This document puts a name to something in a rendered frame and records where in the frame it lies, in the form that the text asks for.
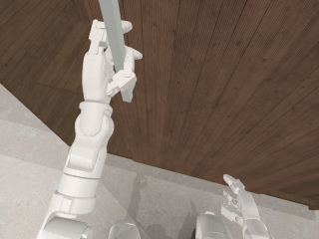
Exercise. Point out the handle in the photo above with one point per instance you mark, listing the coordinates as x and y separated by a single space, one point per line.
112 19

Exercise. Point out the left robot forearm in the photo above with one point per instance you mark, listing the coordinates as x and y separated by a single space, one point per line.
76 194

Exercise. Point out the right robot hand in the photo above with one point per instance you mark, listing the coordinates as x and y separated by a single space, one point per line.
241 207

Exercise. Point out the robot right thigh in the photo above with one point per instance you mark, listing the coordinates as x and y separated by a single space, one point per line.
209 226

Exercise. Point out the right robot forearm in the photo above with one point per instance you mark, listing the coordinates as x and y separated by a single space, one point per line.
255 229

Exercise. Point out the robot left thigh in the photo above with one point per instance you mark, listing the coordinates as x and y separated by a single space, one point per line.
124 229

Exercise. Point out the robot left upper arm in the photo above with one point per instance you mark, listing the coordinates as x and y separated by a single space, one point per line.
64 228

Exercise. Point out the left robot hand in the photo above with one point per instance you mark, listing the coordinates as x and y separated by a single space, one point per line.
98 66

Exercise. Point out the wardrobe door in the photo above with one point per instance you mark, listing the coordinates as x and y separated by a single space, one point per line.
308 189
224 87

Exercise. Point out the robot thigh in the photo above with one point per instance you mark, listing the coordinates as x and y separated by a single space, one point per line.
124 229
209 226

